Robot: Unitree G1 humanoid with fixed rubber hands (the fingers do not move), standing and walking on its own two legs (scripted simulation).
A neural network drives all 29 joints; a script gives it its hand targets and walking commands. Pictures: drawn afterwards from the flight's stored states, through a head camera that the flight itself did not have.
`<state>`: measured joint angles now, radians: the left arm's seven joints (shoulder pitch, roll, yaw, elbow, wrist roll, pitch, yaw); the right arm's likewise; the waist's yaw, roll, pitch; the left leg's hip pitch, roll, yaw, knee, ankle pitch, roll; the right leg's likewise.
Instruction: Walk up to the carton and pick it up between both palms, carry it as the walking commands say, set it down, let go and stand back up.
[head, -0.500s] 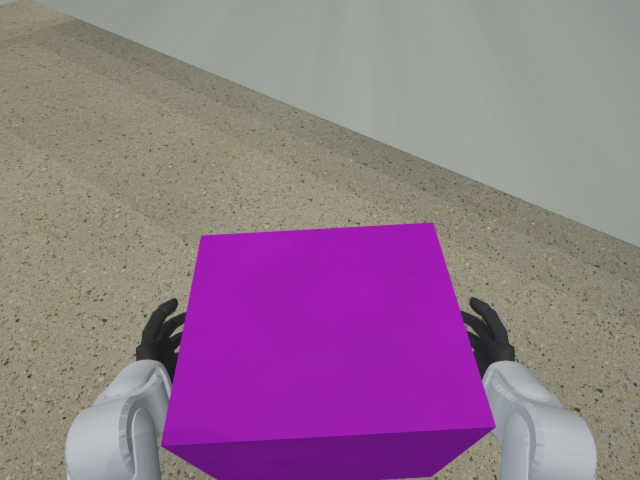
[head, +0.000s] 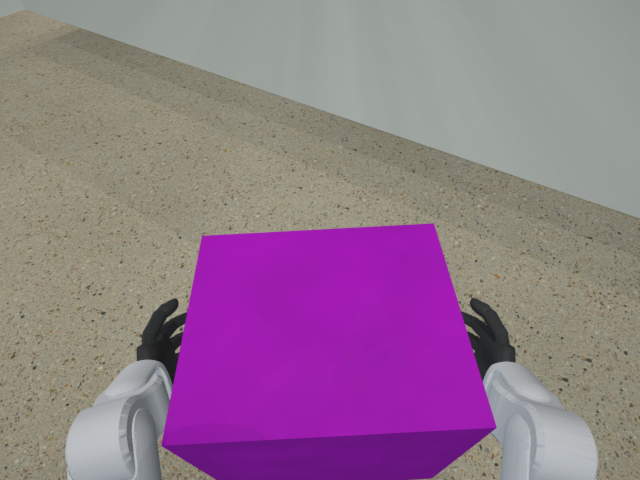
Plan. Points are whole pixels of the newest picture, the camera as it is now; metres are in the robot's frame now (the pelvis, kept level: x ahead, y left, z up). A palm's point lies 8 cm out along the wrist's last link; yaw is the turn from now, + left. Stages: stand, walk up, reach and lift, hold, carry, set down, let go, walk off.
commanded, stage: carry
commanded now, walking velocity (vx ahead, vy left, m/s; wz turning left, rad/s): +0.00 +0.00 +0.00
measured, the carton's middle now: (325, 366) +0.25 -0.01 +0.00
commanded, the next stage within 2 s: none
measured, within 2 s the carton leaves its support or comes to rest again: neither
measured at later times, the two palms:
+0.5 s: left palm (107, 418) +0.18 +0.21 +0.08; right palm (481, 408) +0.17 -0.15 +0.09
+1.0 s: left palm (114, 398) +0.20 +0.22 +0.07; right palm (464, 386) +0.20 -0.14 +0.08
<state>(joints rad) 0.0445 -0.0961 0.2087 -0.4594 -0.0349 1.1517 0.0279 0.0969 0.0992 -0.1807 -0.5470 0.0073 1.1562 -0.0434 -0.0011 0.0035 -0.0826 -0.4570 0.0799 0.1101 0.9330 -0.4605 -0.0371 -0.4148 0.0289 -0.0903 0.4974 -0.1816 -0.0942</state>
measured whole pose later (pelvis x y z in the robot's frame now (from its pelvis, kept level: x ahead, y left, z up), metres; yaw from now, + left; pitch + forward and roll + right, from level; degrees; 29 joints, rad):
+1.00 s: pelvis -0.02 +0.03 +0.00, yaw +0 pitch +5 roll -1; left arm 0.05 -0.09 0.21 -0.46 -0.02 1.18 0.04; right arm 0.10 0.10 -0.18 -0.51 0.01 1.16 -0.04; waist 0.00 -0.01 -0.16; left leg -0.35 0.04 0.11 0.55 -0.30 0.01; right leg -0.42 0.03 -0.10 0.43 -0.11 -0.06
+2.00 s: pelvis -0.01 +0.03 +0.00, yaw +0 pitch +6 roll -1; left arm 0.05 -0.09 0.21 -0.46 -0.02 1.17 0.04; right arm 0.10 0.10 -0.18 -0.51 0.01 1.15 -0.03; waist 0.00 -0.01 -0.16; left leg -0.35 0.04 0.11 0.55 -0.31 0.02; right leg -0.43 0.03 -0.10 0.45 -0.13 -0.06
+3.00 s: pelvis +0.00 +0.03 +0.01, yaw +2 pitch -3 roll -1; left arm -0.02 0.06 0.07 0.05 0.08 0.68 -0.02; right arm 0.02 0.03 -0.12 -0.01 -0.05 0.73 -0.02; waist 0.01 0.02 -0.02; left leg -0.11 0.00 0.03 0.47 -0.30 0.03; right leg -0.20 0.03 -0.10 0.40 -0.15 -0.06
